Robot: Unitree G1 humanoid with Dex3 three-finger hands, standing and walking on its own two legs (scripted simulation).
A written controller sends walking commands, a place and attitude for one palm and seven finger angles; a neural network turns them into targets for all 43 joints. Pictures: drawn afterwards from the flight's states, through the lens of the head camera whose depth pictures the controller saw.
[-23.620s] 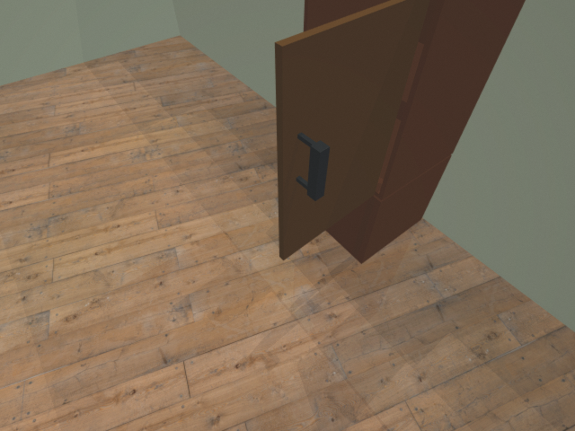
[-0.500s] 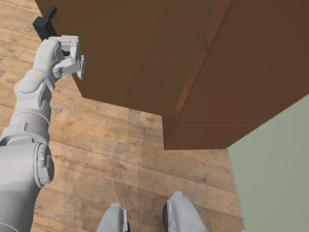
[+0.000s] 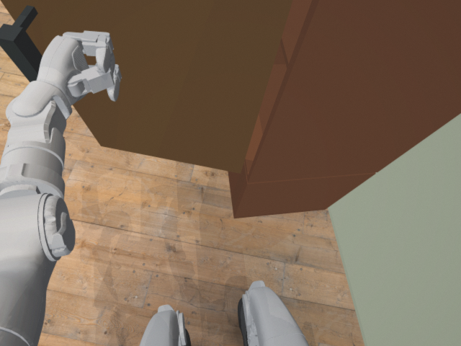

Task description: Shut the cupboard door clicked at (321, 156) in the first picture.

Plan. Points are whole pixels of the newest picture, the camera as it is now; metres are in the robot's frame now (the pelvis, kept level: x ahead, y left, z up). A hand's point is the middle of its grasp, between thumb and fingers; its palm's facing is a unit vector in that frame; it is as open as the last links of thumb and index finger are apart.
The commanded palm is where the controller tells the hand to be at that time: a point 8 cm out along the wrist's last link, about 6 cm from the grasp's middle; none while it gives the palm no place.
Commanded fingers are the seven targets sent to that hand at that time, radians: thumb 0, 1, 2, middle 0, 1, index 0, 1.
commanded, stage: push the door shut along its arc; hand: left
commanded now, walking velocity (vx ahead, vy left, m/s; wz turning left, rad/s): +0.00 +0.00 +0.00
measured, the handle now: (43, 58) +0.58 +0.23 +0.09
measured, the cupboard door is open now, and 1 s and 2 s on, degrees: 73 61 61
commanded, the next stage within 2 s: pull the fist back off the door in 0.32 s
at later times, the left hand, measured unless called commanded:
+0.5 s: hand (128, 54) +0.57 +0.10 +0.10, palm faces -0.26 -0.96 +0.07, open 3.4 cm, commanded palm +0.57 +0.12 +0.09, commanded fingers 0.00 0.90 0.90 -1.30 -1.50 -1.30 -1.50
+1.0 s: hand (131, 70) +0.54 +0.09 +0.09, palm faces +0.03 -1.00 -0.06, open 3.1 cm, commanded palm +0.50 +0.13 +0.09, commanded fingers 0.00 0.90 0.90 -1.30 -1.50 -1.30 -1.50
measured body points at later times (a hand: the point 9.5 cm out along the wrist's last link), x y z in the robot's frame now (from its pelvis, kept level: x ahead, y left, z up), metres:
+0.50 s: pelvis -0.02 +0.00 -0.03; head +0.16 +0.01 +0.38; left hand +0.58 +0.15 +0.09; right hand -0.03 -0.28 -0.13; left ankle -0.02 +0.11 -0.66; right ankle +0.04 -0.13 -0.66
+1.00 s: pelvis +0.00 -0.01 +0.01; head +0.14 -0.01 +0.44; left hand +0.53 +0.15 +0.10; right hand -0.04 -0.26 -0.10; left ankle -0.02 +0.11 -0.66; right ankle +0.04 -0.13 -0.66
